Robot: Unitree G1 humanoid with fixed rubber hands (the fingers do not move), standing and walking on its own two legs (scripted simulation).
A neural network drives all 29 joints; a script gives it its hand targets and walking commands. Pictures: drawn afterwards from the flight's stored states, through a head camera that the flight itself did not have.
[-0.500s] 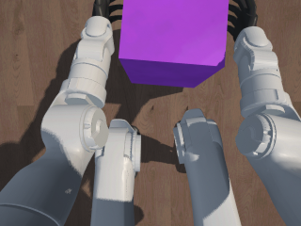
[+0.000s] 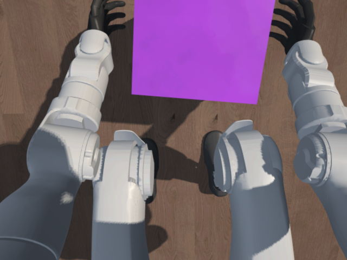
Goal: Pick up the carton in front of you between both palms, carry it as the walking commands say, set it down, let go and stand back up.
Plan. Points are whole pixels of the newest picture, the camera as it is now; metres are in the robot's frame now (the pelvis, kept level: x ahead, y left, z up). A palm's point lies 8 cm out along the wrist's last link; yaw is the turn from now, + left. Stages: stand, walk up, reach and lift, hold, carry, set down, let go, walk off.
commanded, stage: set down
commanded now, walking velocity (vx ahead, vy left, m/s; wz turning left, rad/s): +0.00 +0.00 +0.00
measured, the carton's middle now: (193, 45) +0.47 -0.05 -0.24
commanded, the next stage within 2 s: let go in 1.16 s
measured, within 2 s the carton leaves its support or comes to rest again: neither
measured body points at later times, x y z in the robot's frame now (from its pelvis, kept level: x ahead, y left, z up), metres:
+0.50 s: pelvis -0.01 +0.00 +0.08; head +0.31 -0.03 +0.39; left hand +0.55 +0.11 -0.04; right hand +0.48 -0.26 -0.05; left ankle +0.10 +0.11 -0.33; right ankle +0.10 -0.11 -0.33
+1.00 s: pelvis +0.02 +0.00 +0.21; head +0.32 -0.02 +0.54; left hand +0.55 +0.13 +0.10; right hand +0.48 -0.27 +0.09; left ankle +0.10 +0.11 -0.33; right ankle +0.10 -0.11 -0.33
